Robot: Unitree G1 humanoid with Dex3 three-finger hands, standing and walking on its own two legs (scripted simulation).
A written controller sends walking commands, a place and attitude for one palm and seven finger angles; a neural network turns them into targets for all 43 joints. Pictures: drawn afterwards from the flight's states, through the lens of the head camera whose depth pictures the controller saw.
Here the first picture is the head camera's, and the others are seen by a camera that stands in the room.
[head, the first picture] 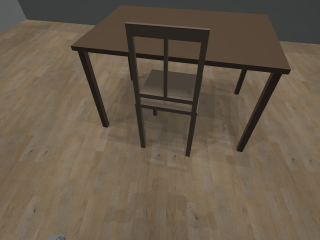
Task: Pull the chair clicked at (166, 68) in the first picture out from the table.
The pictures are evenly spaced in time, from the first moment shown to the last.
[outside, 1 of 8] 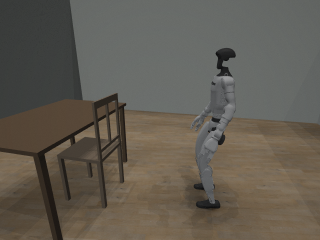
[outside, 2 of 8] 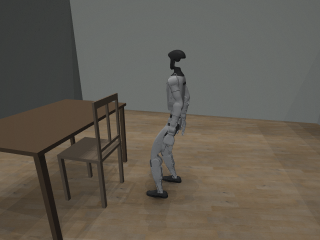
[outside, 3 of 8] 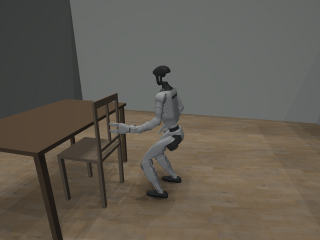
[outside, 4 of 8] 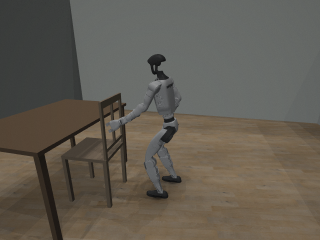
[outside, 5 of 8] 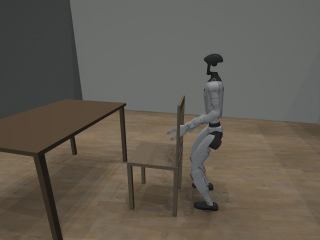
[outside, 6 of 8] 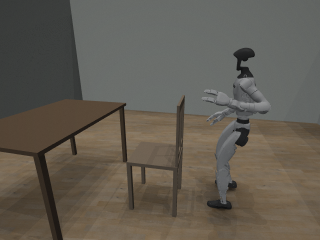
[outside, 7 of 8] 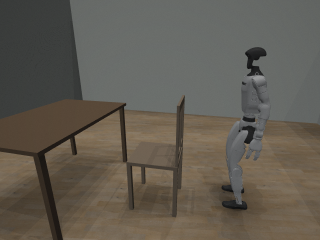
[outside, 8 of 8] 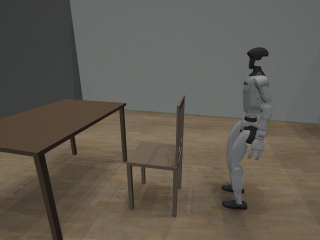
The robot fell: no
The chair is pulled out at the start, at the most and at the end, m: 0.00 0.60 0.60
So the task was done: yes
